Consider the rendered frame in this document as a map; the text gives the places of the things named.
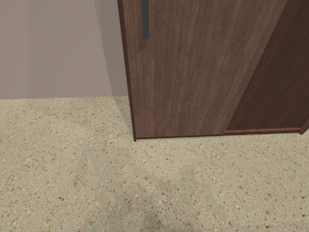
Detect wardrobe door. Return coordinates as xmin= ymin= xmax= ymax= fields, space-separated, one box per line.
xmin=123 ymin=0 xmax=288 ymax=138
xmin=226 ymin=0 xmax=309 ymax=131

